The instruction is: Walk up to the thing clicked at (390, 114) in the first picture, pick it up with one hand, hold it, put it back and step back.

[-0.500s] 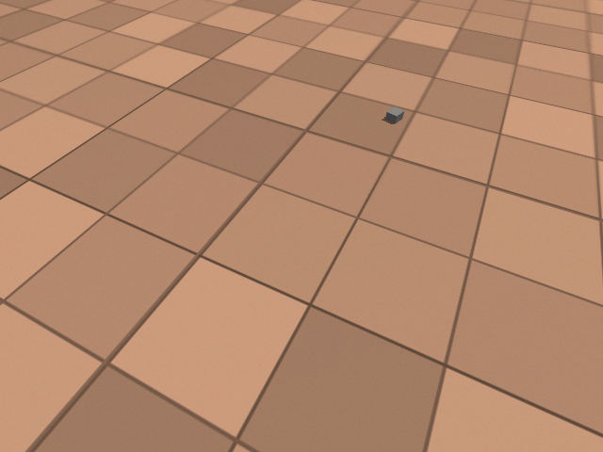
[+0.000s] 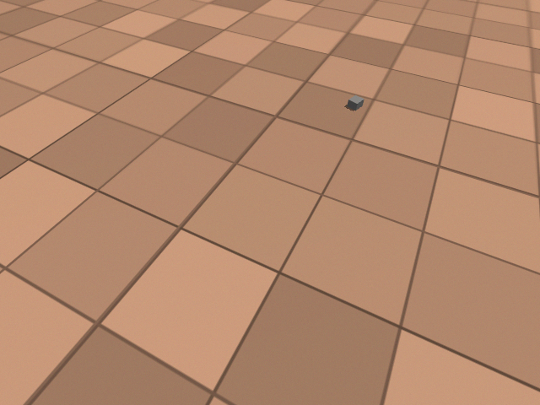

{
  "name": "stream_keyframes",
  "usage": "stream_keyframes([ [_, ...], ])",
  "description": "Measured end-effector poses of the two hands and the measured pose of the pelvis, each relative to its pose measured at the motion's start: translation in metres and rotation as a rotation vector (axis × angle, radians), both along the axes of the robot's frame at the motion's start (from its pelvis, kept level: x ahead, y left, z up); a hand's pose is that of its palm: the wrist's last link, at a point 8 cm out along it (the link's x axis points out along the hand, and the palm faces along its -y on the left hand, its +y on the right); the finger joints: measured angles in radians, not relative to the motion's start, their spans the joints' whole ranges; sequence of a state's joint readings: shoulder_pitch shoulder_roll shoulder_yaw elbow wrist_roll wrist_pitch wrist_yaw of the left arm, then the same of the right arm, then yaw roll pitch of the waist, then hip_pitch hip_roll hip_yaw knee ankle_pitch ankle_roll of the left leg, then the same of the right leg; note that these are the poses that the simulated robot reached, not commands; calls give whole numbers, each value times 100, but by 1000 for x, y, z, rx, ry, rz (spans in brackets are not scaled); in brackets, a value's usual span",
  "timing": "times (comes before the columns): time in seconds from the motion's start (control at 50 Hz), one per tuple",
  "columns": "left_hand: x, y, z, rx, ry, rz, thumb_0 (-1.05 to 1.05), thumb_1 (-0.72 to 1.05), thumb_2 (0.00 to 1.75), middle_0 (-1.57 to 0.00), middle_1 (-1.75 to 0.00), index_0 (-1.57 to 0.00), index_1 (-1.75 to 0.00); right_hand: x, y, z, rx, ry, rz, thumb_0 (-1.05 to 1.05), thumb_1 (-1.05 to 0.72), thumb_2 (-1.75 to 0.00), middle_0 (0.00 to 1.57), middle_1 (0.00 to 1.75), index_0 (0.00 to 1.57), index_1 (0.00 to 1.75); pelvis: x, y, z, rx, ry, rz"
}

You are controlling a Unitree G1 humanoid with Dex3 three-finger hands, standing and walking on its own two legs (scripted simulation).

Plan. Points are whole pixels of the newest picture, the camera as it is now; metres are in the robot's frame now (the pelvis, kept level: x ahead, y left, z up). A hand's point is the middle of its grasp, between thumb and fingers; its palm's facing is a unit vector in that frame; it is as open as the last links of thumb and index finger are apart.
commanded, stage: stand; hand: left
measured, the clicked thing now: (355, 102) +2.07 -0.62 -0.76
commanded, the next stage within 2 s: walk up in 0.62 s
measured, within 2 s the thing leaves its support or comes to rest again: neither
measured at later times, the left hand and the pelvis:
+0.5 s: hand out of the picture +0.08 +0.25 -0.16, palm faces -0.03 -0.94 -0.34, open 7.4 cm; pelvis +0.00 +0.00 +0.00, yaw +0 degrees
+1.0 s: hand (167, 332) +0.28 +0.18 -0.13, palm faces -0.25 -0.85 -0.46, open 7.4 cm; pelvis +0.09 -0.09 -0.03, yaw -15 degrees
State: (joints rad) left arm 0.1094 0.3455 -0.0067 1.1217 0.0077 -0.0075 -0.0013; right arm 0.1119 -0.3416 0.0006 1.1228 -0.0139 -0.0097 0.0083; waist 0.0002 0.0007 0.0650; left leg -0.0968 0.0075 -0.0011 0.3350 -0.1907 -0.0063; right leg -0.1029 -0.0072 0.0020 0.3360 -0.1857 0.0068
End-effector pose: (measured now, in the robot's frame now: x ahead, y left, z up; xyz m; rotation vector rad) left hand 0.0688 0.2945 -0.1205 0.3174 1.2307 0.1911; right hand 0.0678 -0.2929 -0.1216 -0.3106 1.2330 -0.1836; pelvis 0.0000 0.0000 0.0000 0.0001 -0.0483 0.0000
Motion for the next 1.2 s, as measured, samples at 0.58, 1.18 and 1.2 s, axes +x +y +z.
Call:
stream_keyframes([
  [0.58,3,2,2,4,-6,-2,1,90,90,-21,-30,-20,-30,5,-1,1,-3,-5,6,0,-90,-90,20,30,20,30,3,0,0,-1,1,1],
  [1.18,243,-147,33,48,-122,-329,0,90,90,-21,-30,-20,-30,84,-171,-6,32,-211,-274,1,-91,-90,20,30,19,30,160,-134,-12,1,-21,-379],
  [1.2,246,-151,32,46,-98,-334,1,90,90,-21,-30,-20,-30,95,-172,-2,38,-226,-273,1,-90,-90,20,30,20,30,170,-137,-9,-1,-22,-393],
])
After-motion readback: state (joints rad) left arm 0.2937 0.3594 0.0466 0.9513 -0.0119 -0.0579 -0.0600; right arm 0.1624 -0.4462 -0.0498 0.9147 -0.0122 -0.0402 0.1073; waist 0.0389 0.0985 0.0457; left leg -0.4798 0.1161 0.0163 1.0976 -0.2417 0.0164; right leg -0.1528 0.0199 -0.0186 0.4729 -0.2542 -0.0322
